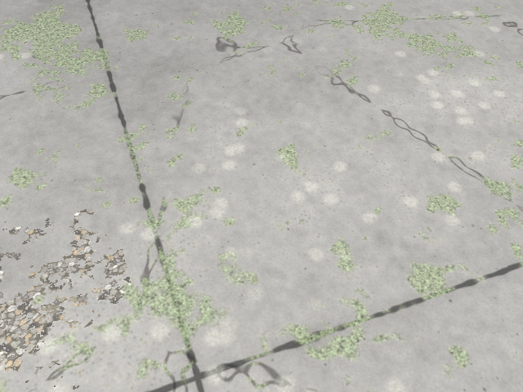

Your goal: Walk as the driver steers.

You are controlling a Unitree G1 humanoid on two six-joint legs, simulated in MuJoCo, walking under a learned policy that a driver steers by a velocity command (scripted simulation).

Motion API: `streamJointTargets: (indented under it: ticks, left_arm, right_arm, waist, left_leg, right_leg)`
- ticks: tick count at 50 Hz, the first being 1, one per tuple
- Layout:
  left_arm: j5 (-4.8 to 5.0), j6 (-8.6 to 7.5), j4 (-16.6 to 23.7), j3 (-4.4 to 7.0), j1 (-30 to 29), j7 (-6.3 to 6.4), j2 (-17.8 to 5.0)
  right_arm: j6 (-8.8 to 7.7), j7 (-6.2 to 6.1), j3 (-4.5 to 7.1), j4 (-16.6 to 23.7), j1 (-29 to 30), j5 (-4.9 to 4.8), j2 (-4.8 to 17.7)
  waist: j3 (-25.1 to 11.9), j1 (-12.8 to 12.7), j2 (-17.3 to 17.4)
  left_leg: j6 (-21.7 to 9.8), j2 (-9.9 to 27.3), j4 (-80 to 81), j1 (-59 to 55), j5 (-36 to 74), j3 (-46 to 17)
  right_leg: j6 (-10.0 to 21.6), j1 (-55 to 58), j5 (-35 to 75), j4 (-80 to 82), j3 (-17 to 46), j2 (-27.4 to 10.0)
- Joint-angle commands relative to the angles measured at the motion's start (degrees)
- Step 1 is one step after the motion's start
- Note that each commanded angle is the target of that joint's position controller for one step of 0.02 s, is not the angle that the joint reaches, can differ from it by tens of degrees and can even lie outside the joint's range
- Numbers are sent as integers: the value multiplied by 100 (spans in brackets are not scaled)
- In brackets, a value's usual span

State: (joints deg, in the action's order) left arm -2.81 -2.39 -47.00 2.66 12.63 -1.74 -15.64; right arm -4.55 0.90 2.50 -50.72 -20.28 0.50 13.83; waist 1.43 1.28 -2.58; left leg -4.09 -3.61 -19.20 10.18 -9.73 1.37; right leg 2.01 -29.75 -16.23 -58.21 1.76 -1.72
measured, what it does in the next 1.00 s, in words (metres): walks ahead, turning left: right foot, then left foot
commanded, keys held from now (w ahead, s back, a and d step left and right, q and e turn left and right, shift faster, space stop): w+q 0.76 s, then w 0.24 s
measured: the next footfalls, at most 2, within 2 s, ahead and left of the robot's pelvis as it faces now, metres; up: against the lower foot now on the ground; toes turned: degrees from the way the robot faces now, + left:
right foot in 0.26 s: +0.28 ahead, -0.12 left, +0.00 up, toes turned +7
left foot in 0.78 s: +0.47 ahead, +0.17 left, +0.00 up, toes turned +30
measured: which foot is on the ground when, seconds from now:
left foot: down 0.00-0.26, up 0.28-0.76, down 0.78-1.00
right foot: up 0.00-0.24, down 0.26-0.78, up 0.80-1.00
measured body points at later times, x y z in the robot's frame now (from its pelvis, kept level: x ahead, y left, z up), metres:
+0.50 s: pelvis +0.24 -0.03 +0.00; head +0.26 -0.04 +0.45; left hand +0.23 +0.25 -0.11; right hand +0.41 -0.27 -0.13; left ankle +0.23 +0.11 -0.66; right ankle +0.24 -0.12 -0.75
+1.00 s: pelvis +0.46 +0.12 +0.00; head +0.48 +0.14 +0.45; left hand +0.42 +0.39 -0.13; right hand +0.65 -0.08 -0.12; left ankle +0.44 +0.15 -0.75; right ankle +0.55 -0.02 -0.67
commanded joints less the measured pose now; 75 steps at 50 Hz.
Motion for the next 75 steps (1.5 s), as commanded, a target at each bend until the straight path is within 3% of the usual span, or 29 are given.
streamJointTargets:
  ticks: [1,8,10,12,13,14,15,16,19,27,34,36,38,39,40,41,42,43,46,51,62,65,67,68,69,70,71,72,75]
  left_arm:
    - [8,-28,433,-34,-221,-32,-161]
    - [138,-118,837,-128,-1305,30,-195]
    - [154,-176,836,-87,-1087,77,-311]
    - [89,-294,557,20,-141,174,-539]
    - [-52,-361,496,133,697,263,-964]
    - [-105,-275,494,271,967,302,-1525]
    - [-11,-184,488,245,801,286,-1193]
    - [40,-178,571,115,436,256,-672]
    - [97,-283,491,12,157,242,-275]
    - [166,-401,131,112,702,211,-426]
    - [157,-291,-122,206,1079,252,-732]
    - [152,-212,-185,237,1123,281,-895]
    - [168,-99,-193,265,1100,295,-1061]
    - [158,-85,-107,221,1097,287,-958]
    - [206,-111,280,44,1304,185,-219]
    - [168,-146,473,124,887,162,-588]
    - [200,-164,546,129,415,142,-611]
    - [243,-228,499,59,422,138,-480]
    - [54,-26,200,51,909,99,-414]
    - [53,129,325,61,251,4,-292]
    - [112,19,869,-22,-1496,-53,-203]
    - [132,-41,734,25,-950,7,-313]
    - [87,-126,244,151,598,140,-552]
    - [-52,-159,61,266,1596,230,-997]
    - [-77,-138,0,405,1678,197,-1537]
    - [164,-89,42,318,1196,130,-1083]
    - [214,-90,120,227,599,112,-762]
    - [181,-122,115,156,346,89,-489]
    - [203,-239,-109,69,381,113,-281]
  right_arm:
    - [-70,-15,151,203,-121,-44,709]
    - [12,-28,251,92,-619,3,919]
    - [42,-52,295,153,-504,26,1005]
    - [44,-52,300,225,-355,-20,960]
    - [8,-33,228,423,-218,-84,676]
    - [25,-55,124,650,-627,-227,174]
    - [134,-96,211,543,-698,-55,643]
    - [188,-57,244,485,-448,19,696]
    - [318,95,240,523,-132,131,507]
    - [468,303,166,1037,1103,153,362]
    - [434,409,60,1481,2143,188,358]
    - [439,355,100,1485,1980,218,439]
    - [368,252,223,1197,890,250,626]
    - [322,160,350,874,-103,318,898]
    - [309,66,503,898,-217,294,1568]
    - [364,28,536,1038,-389,94,1721]
    - [391,-33,487,880,-200,52,1518]
    - [354,-67,387,827,44,35,1171]
    - [196,-54,188,787,551,7,664]
    - [31,-17,206,479,36,-42,805]
    - [9,-133,128,-38,-850,50,811]
    - [0,-188,139,-87,-597,87,961]
    - [15,-176,139,-114,-440,81,1026]
    - [-13,-165,60,57,-477,33,807]
    - [-8,-109,-15,91,-1224,-149,281]
    - [17,-143,88,42,-752,53,810]
    - [0,-106,99,149,-377,40,775]
    - [-10,-78,62,182,-172,39,674]
    - [179,23,19,106,-285,160,471]
  waist:
    - [107,-127,745]
    - [23,178,780]
    - [-55,19,823]
    - [-451,-416,482]
    - [-1123,-794,-175]
    - [-1572,-655,-1368]
    - [-1272,-496,-860]
    - [-616,-374,-234]
    - [-55,-134,-414]
    - [108,-182,-216]
    - [373,-410,-220]
    - [179,-290,-323]
    - [-519,215,-261]
    - [-1110,638,122]
    - [-1660,367,1481]
    - [-2117,564,1171]
    - [-1291,494,607]
    - [-666,276,451]
    - [-340,-304,451]
    - [38,-184,478]
    - [458,283,595]
    - [227,-76,695]
    - [-647,-774,548]
    - [-1392,-1088,12]
    - [-1916,-638,-1381]
    - [-1392,-579,-290]
    - [-580,-353,-44]
    - [-242,-257,170]
    - [-75,32,-147]
  left_leg:
    - [-937,1306,1080,-79,1058,-1396]
    - [-733,1279,528,-298,1696,-1516]
    - [-618,1345,193,-302,1673,-1753]
    - [-397,980,-889,97,1667,-1616]
    - [-228,564,-2342,736,814,-1223]
    - [-51,-218,-3793,2335,-1918,-434]
    - [-111,121,-4555,2823,-2113,-481]
    - [-127,386,-4736,2872,-1615,-611]
    - [66,723,-4487,2573,-916,-481]
    - [315,833,-3780,3241,343,-253]
    - [-87,633,-1917,2487,338,468]
    - [-317,294,-1712,1986,-260,710]
    - [-618,-179,-1298,649,-530,771]
    - [-841,69,-978,-900,-515,181]
    - [-1419,1909,-684,-2680,-1013,-2564]
    - [-1812,2557,193,-2906,-404,-4569]
    - [-1629,2356,202,-2455,246,-3394]
    - [-1447,2128,221,-1599,1012,-2656]
    - [-986,1443,564,-322,1961,-1479]
    - [-891,1235,1063,-365,1894,-1108]
    - [-719,1441,891,-1644,2738,-862]
    - [-554,1490,206,-1716,4521,-707]
    - [-373,1190,-1643,-1289,4924,-428]
    - [-286,882,-3337,-166,2995,-235]
    - [-44,-346,-5365,1854,-1730,-76]
    - [-166,-42,-5712,2343,-1747,-785]
    - [-166,252,-5517,2430,-1211,-726]
    - [-147,459,-5213,2297,-915,-630]
    - [32,708,-4657,1725,-656,-429]
  right_leg:
    - [-245,-448,496,787,-162,-214]
    - [-356,249,1031,2381,-269,82]
    - [-268,754,737,2729,-185,150]
    - [-73,2254,730,3402,-95,134]
    - [219,3399,-94,3690,1019,-999]
    - [708,4482,-890,4242,3042,-2335]
    - [923,3974,-1479,4389,3626,-2414]
    - [840,3373,-1441,4463,2904,-2099]
    - [552,2470,420,4788,1127,-1408]
    - [661,2703,2180,4961,-406,-1294]
    - [454,3151,2951,4643,-1224,-1413]
    - [371,3431,4675,3913,-1460,-1435]
    - [300,3314,5515,2110,-1640,-1377]
    - [135,2309,4266,623,-1686,-1241]
    - [-169,-62,-343,-1315,-1631,-488]
    - [-266,-901,-1472,-2286,-475,150]
    - [-197,-1343,-802,-2258,-136,-218]
    - [-151,-1147,-381,-1800,-168,-408]
    - [-179,-51,-160,-843,-127,-629]
    - [-283,-633,664,12,-270,-617]
    - [-1,-933,1434,2259,-521,-187]
    - [302,143,811,2646,-657,190]
    - [586,2130,898,3129,-667,374]
    - [885,3635,375,3185,637,-844]
    - [1725,4872,248,3827,3569,-2334]
    - [1543,4292,-47,4175,3710,-2040]
    - [1399,3430,42,4278,2676,-1868]
    - [1258,2853,562,4485,2075,-1595]
    - [975,2080,1463,4825,1034,-1073]
Velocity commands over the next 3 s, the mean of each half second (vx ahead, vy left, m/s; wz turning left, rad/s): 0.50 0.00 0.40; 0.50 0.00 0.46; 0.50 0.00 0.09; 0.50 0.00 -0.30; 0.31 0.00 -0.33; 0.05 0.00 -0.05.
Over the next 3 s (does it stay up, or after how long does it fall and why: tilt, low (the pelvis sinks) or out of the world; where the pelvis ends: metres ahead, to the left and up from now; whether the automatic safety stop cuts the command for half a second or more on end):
stays up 1.15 0.43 0.00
